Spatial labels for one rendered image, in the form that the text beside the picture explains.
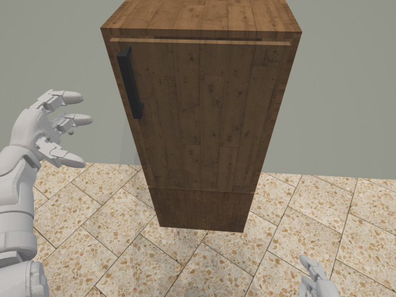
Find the cupboard door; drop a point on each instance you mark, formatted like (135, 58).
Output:
(207, 108)

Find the robot left forearm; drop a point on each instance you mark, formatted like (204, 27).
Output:
(18, 172)

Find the robot right hand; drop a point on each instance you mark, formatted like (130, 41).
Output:
(323, 286)

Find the handle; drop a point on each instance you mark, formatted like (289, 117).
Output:
(129, 82)

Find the robot left hand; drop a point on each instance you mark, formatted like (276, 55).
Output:
(32, 126)

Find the robot left upper arm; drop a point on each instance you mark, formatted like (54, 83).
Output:
(25, 279)

